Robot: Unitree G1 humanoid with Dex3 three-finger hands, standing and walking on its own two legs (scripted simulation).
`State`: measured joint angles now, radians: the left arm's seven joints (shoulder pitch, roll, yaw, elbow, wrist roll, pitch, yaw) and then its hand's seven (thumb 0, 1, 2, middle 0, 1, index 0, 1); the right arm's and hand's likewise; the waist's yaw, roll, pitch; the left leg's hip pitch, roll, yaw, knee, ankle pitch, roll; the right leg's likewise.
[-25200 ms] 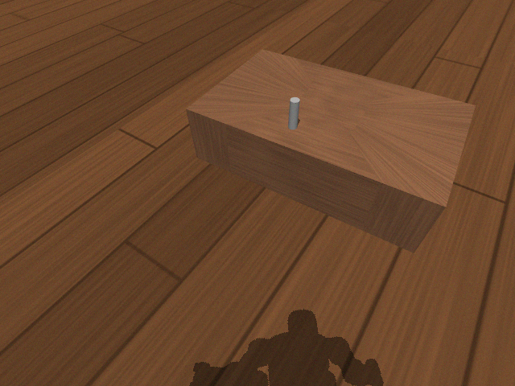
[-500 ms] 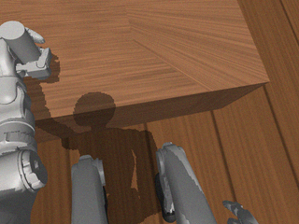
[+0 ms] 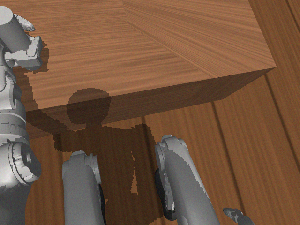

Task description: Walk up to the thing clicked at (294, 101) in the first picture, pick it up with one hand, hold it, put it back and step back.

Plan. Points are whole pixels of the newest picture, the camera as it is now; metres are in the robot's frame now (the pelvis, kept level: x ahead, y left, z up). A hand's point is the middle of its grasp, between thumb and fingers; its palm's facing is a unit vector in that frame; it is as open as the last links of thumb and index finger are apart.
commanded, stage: lower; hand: left
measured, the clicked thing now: (18, 43) +0.55 +0.22 +0.01
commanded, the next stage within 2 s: loosen in 0.34 s
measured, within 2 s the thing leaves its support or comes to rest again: rests again in 0.30 s
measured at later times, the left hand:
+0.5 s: hand (35, 48) +0.56 +0.20 -0.02, palm faces +0.08 -0.99 -0.07, open 5.7 cm
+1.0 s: hand (31, 45) +0.56 +0.20 -0.01, palm faces +0.11 -0.99 -0.03, open 11.3 cm
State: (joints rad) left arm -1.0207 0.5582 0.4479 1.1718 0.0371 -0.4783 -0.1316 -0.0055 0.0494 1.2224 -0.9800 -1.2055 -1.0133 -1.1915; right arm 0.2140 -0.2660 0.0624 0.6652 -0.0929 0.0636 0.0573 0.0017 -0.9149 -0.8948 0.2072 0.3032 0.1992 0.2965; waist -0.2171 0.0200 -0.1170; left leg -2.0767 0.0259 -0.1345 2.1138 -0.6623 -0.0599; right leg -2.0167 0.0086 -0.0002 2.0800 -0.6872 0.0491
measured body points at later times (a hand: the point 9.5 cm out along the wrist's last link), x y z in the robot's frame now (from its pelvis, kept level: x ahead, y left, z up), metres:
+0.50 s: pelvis +0.00 +0.00 -0.02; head +0.23 +0.03 +0.37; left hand +0.55 +0.25 -0.01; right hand +0.05 -0.28 -0.14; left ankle +0.08 +0.14 -0.38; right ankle +0.09 -0.14 -0.38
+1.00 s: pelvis +0.00 +0.00 -0.02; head +0.22 +0.04 +0.37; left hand +0.55 +0.25 -0.01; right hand +0.04 -0.27 -0.14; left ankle +0.08 +0.14 -0.38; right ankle +0.09 -0.14 -0.38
